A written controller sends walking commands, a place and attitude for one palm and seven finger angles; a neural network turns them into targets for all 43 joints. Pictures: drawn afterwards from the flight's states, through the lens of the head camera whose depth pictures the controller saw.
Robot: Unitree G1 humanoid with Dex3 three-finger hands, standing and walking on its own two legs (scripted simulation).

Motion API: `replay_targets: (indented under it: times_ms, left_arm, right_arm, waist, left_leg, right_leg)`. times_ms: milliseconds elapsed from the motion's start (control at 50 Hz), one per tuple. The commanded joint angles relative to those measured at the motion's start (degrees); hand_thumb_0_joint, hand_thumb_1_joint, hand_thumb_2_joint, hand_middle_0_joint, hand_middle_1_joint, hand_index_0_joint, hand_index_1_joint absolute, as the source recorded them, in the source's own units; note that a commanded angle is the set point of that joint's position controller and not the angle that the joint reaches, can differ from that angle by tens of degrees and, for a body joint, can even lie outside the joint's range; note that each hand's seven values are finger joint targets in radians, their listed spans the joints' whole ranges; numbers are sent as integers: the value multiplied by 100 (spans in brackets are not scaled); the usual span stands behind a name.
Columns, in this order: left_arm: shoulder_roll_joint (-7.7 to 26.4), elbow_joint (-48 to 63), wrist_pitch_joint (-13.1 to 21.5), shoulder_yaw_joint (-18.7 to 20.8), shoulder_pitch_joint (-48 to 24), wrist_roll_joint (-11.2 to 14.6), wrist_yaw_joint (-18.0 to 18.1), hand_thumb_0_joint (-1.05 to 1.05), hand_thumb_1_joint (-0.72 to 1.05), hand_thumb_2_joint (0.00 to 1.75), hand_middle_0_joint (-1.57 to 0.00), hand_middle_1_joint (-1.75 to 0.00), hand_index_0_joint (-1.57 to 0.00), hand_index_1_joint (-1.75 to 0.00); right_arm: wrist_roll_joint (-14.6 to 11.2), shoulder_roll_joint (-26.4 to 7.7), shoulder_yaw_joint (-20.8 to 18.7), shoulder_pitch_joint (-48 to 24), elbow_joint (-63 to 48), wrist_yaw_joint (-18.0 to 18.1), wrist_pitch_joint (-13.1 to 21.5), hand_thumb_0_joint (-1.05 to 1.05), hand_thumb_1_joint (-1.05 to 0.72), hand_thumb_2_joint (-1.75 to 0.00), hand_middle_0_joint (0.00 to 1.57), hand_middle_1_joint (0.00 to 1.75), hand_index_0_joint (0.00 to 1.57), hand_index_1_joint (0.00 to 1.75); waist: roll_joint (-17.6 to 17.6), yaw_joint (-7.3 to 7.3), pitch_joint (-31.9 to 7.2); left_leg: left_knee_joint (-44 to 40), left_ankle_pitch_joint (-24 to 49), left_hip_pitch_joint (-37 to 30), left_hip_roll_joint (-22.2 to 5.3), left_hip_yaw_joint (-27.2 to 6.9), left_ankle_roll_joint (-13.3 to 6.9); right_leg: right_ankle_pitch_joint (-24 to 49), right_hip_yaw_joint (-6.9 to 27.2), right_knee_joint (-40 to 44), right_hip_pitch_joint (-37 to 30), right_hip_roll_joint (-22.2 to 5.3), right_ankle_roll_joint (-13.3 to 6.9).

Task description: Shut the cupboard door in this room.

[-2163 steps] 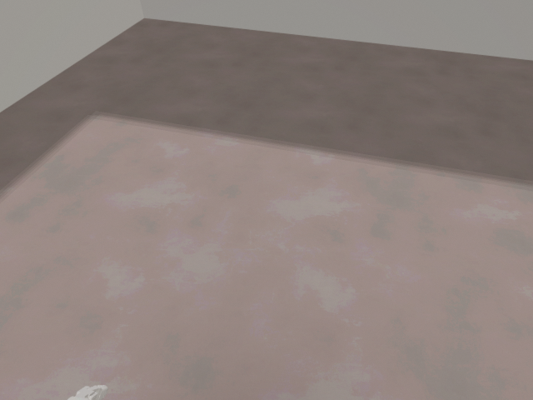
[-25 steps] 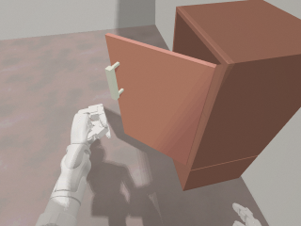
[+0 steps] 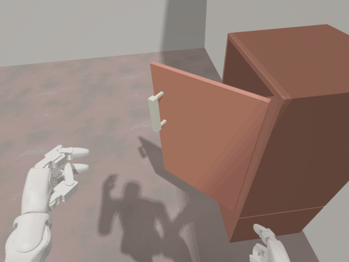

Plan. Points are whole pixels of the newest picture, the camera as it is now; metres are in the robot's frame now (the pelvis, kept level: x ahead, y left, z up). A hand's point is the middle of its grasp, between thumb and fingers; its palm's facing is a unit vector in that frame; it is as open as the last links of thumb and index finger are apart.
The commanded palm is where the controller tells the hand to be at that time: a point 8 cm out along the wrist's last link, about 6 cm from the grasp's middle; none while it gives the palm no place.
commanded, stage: draw the hand back to the body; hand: left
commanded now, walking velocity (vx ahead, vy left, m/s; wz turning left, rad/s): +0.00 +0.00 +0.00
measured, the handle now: (158, 111) +0.62 +0.14 -0.01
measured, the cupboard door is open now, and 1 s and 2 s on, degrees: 46 46 46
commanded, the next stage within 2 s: step back with the hand held close in 0.56 s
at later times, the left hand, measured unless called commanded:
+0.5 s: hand (41, 195) +0.18 +0.26 +0.15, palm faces +0.45 -0.81 -0.37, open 7.3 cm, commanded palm +0.14 +0.30 +0.17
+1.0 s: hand (39, 192) +0.19 +0.27 +0.15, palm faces +0.36 -0.79 -0.50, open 7.4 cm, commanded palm +0.13 +0.31 +0.17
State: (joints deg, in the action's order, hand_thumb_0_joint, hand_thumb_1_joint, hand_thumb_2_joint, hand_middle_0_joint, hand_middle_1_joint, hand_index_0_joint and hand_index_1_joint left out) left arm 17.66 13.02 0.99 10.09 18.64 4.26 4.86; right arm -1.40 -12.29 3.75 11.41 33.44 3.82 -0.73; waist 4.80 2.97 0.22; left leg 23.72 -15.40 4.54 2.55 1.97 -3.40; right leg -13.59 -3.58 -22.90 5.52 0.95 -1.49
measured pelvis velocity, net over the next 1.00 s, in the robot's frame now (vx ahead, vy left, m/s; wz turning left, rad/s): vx -0.02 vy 0.01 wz -0.01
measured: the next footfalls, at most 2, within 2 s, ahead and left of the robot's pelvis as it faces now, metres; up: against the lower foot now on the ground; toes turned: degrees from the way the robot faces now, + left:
none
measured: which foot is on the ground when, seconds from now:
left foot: down 0.00-1.00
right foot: down 0.00-1.00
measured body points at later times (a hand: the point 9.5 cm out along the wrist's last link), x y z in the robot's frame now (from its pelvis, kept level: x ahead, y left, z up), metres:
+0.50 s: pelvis +0.00 +0.00 +0.00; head -0.03 -0.02 +0.45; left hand +0.15 +0.30 +0.17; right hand +0.18 -0.22 -0.09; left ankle -0.02 +0.08 -0.74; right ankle -0.01 -0.10 -0.74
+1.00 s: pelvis -0.02 +0.01 +0.00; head +0.00 -0.01 +0.44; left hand +0.16 +0.31 +0.18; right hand +0.15 -0.25 -0.10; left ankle -0.02 +0.08 -0.74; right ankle -0.01 -0.10 -0.74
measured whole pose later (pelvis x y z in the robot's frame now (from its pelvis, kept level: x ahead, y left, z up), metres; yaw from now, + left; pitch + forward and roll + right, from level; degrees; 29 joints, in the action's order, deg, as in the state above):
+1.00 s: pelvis -0.02 +0.01 +0.00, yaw -1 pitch +1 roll -1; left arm 23.3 25.3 7.7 21.6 31.9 4.1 7.0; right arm -1.3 -15.2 -1.2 11.4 32.9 4.9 -1.7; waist 3.6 0.3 0.2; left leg 27.8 -15.4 13.7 3.0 3.1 -4.3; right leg -13.3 -2.7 -27.1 14.9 0.2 -0.6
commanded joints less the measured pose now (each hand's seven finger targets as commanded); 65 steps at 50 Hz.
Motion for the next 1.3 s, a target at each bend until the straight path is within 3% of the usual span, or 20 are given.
replay_targets:
  times_ms: [0,160,220,320,420,480,540,660,680,700,740,780,840,900,920,980,1040,1200,1220,1280]
  left_arm:
    - [1197,1885,480,1028,-589,7,162,0,90,90,-42,-54,-42,-54]
    - [1534,2066,565,1841,520,75,218,0,90,90,-20,-30,-20,-30]
    - [1080,1781,554,1378,387,29,179,0,90,90,-20,-30,-20,-30]
    - [1268,1776,605,1442,65,-11,248,0,90,90,-20,-30,-20,-30]
    - [1549,2325,695,1664,50,-22,309,0,90,90,-20,-30,-20,-30]
    - [1455,2262,696,1647,108,-23,317,0,90,90,-20,-30,-20,-30]
    - [1317,1994,660,1588,236,6,261,0,90,90,-20,-30,-20,-30]
    - [1239,1801,651,1565,344,41,179,0,90,90,-20,-30,-20,-30]
    - [1888,2142,883,2178,-223,11,239,0,90,90,-20,-30,-20,-30]
    - [1527,1724,930,1927,382,18,223,0,90,90,-20,-30,-20,-30]
    - [1388,1777,975,1728,555,-26,221,0,90,90,-20,-30,-20,-30]
    - [1412,1936,1058,1722,657,-37,263,0,90,90,-20,-30,-20,-30]
    - [1593,2234,1119,1892,883,-30,336,0,90,90,-20,-30,-20,-30]
    - [1766,2481,1113,2097,1035,-2,384,0,90,90,-20,-30,-20,-30]
    - [1927,2517,1111,2259,1076,3,391,0,90,90,-20,-30,-20,-30]
    - [1867,2528,1079,2271,1277,18,401,0,90,90,-20,-30,-20,-30]
    - [1754,2358,1038,2215,1435,20,394,0,90,90,-20,-30,-20,-30]
    - [1700,2399,1154,2155,1120,-153,443,0,90,90,-20,-30,-20,-30]
    - [1862,2459,1177,2312,1077,-190,459,0,90,90,-20,-30,-20,-30]
    - [1725,2661,1275,2203,835,-260,476,0,90,90,-20,-30,-20,-30]
  right_arm:
    - [31,-591,-332,-777,-917,26,433,0,-90,-90,20,30,20,30]
    - [-9,-640,-453,-726,-818,-11,583,0,-90,-90,20,30,20,30]
    - [-11,-714,-486,-688,-734,-26,638,0,-90,-90,20,30,20,30]
    - [12,-777,-510,-676,-693,27,712,0,-90,-90,20,30,20,30]
    - [25,-716,-472,-712,-718,57,831,0,-90,-90,20,30,20,30]
    - [32,-641,-424,-731,-680,49,873,0,-90,-90,20,30,20,30]
    - [18,-637,-425,-730,-661,32,848,0,-90,-90,20,30,20,30]
    - [16,-686,-490,-684,-714,-2,746,0,-90,-90,20,30,20,30]
    - [-12,-888,-575,-712,-899,8,628,0,-90,-90,20,30,20,30]
    - [26,-815,-582,-631,-778,29,564,0,-90,-90,20,30,20,30]
    - [37,-800,-589,-654,-792,0,478,0,-90,-90,20,30,20,30]
    - [44,-812,-622,-618,-812,10,414,0,-90,-90,20,30,20,30]
    - [36,-828,-654,-590,-879,61,344,0,-90,-90,20,30,20,30]
    - [12,-855,-704,-569,-1024,115,219,0,-90,-90,20,30,20,30]
    - [17,-863,-715,-599,-1037,139,191,0,-90,-90,20,30,20,30]
    - [7,-856,-737,-536,-1139,163,100,0,-90,-90,20,30,20,30]
    - [12,-866,-745,-532,-1151,170,62,0,-90,-90,20,30,20,30]
    - [32,-959,-723,-528,-1175,194,156,0,-90,-90,20,30,20,30]
    - [49,-984,-726,-550,-1155,205,185,0,-90,-90,20,30,20,30]
    - [59,-973,-714,-459,-1176,206,263,0,-90,-90,20,30,20,30]
  waist:
    - [81,5,-652]
    - [-164,89,-328]
    - [-259,-44,59]
    - [-294,-12,-45]
    - [87,73,-539]
    - [279,64,-208]
    - [94,47,112]
    - [-239,43,-40]
    - [-239,-169,135]
    - [-487,-201,-42]
    - [-583,-235,-122]
    - [-408,-261,-333]
    - [-200,-253,-789]
    - [-274,-243,-1141]
    - [-251,-223,-1201]
    - [-234,-228,-1255]
    - [-289,-246,-1094]
    - [-83,-283,-473]
    - [-81,-262,-473]
    - [-7,-305,-440]
  left_leg:
    - [-341,1990,17,-399,-424,289]
    - [-364,1792,283,-420,-382,306]
    - [-435,1461,312,-441,-387,278]
    - [-499,974,312,-398,-429,199]
    - [-416,1349,199,-356,-418,225]
    - [-467,1303,311,-354,-435,281]
    - [-503,1279,397,-379,-403,279]
    - [-527,1202,328,-401,-372,240]
    - [-266,634,857,-524,-553,62]
    - [-72,540,760,-486,-561,42]
    - [138,558,732,-452,-554,63]
    - [199,672,752,-484,-551,72]
    - [111,1367,775,-593,-617,102]
    - [128,2332,878,-706,-656,142]
    - [130,2518,895,-726,-657,152]
    - [131,2904,1094,-842,-721,170]
    - [44,2469,1424,-936,-810,109]
    - [-581,-799,3304,-1085,-1191,-241]
    - [-646,-1079,3493,-1087,-1262,-268]
    - [-669,-1782,3910,-1084,-1314,-337]
  right_leg:
    - [1292,231,218,-340,-165,-17]
    - [1170,236,269,-316,-162,-10]
    - [848,220,357,20,-170,11]
    - [475,249,385,2,-181,4]
    - [825,287,308,-338,-187,-19]
    - [784,260,328,-240,-167,-42]
    - [748,252,385,-136,-161,-38]
    - [684,259,402,-149,-159,-7]
    - [745,910,607,259,-493,-31]
    - [636,994,686,389,-711,-82]
    - [618,1132,731,583,-893,-149]
    - [708,1136,600,606,-955,-192]
    - [1549,898,71,274,-852,-136]
    - [2422,712,-452,-62,-668,-21]
    - [2566,683,-530,-88,-638,7]
    - [2714,656,-835,-173,-547,47]
    - [2370,692,-880,-103,-517,72]
    - [1012,848,-1086,-526,-329,141]
    - [980,853,-1118,-655,-297,147]
    - [738,897,-1266,-792,-279,136]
